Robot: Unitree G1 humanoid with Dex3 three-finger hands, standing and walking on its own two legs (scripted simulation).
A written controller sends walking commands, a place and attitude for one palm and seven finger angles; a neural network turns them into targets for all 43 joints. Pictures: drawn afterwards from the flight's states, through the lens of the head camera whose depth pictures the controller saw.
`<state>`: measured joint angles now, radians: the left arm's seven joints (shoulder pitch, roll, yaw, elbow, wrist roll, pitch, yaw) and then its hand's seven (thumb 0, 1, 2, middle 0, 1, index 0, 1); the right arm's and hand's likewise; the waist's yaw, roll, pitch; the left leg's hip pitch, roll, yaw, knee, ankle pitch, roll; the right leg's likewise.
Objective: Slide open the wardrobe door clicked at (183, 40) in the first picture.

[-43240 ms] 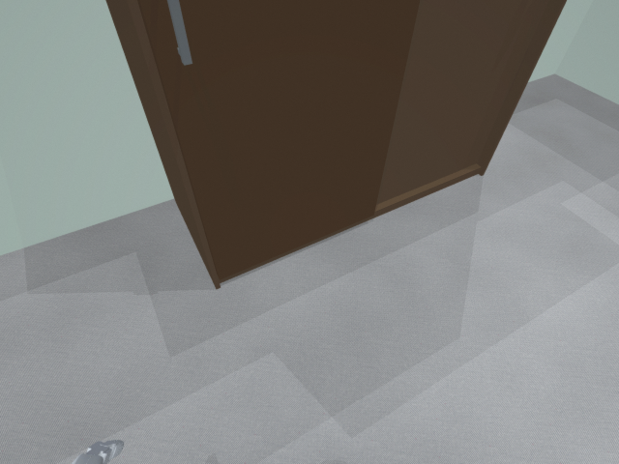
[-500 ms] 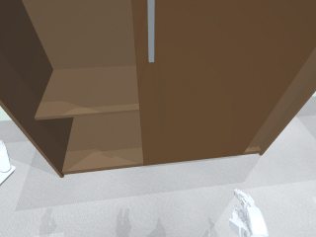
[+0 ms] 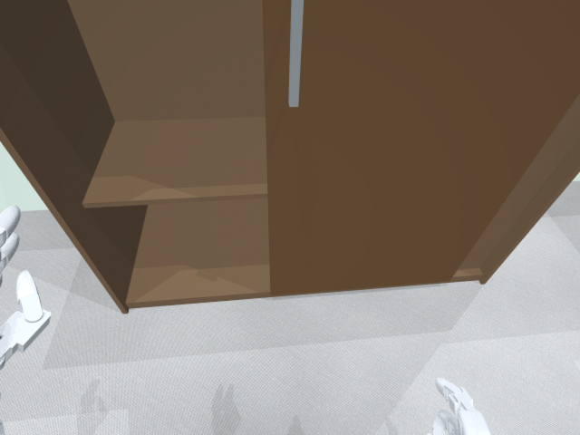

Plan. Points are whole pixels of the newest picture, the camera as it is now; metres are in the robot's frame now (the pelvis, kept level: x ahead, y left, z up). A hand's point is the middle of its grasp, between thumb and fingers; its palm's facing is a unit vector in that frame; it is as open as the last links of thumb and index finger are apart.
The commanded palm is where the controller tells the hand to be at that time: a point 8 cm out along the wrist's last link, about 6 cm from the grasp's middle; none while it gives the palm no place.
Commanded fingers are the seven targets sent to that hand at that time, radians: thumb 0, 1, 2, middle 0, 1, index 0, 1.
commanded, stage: stop stepping back and stand still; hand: left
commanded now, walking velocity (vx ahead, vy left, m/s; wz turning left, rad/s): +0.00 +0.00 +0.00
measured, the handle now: (294, 49) +0.70 +0.04 +0.21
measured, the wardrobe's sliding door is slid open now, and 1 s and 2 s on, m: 0.54 0.54 0.54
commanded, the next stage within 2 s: let the arm hang, fingers relaxed in 0.06 s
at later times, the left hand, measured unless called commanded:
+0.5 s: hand out of the picture +0.05 +0.16 -0.18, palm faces -0.02 -0.99 -0.17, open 7.2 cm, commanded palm none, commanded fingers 0.00 0.90 0.90 -0.20 -0.30 -0.20 -0.30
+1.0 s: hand out of the picture +0.04 +0.20 -0.17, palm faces +0.01 -0.97 -0.26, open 7.4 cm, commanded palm none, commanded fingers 0.00 0.90 0.90 -0.20 -0.30 -0.20 -0.30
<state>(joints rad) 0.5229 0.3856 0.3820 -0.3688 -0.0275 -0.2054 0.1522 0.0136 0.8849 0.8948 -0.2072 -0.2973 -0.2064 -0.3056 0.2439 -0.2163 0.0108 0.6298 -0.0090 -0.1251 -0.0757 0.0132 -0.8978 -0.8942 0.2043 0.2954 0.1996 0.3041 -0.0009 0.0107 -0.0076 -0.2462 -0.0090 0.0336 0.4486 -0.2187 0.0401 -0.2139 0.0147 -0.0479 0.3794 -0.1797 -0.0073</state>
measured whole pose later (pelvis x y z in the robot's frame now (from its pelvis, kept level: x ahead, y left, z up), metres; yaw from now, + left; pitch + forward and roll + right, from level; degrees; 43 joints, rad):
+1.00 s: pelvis +0.00 -0.01 +0.00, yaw +1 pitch -1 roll +0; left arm 0.19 0.22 0.00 1.11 0.01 0.00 0.02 0.01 0.90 0.89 -0.20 -0.29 -0.19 -0.30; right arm 0.21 -0.19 0.01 1.10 -0.02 0.01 -0.02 0.01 -0.90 -0.89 0.20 0.29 0.20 0.30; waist -0.01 0.02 0.01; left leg -0.19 -0.03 0.02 0.40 -0.20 0.04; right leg -0.19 -0.01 -0.06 0.41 -0.21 -0.01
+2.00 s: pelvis +0.03 +0.00 +0.00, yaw +1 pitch -1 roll +0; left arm 0.17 0.23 0.00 1.14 0.01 -0.02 0.01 0.00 0.90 0.89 -0.20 -0.30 -0.20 -0.30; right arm 0.17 -0.23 0.00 1.14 -0.02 -0.01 -0.03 0.00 -0.90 -0.89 0.20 0.29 0.20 0.30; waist -0.01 -0.01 0.04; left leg -0.12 -0.04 0.03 0.34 -0.21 0.04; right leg -0.12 -0.01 -0.05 0.34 -0.21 0.00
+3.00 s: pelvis +0.04 -0.01 +0.01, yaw +1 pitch -1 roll +0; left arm 0.11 0.31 0.01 1.13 0.01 -0.02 0.00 0.01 0.90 0.89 -0.20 -0.30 -0.20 -0.30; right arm 0.10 -0.31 0.00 1.13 -0.02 -0.01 -0.02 0.01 -0.90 -0.89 0.20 0.30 0.20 0.30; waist -0.01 -0.01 0.04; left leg -0.07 -0.03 0.02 0.28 -0.19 0.03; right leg -0.08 0.00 -0.06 0.29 -0.20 -0.02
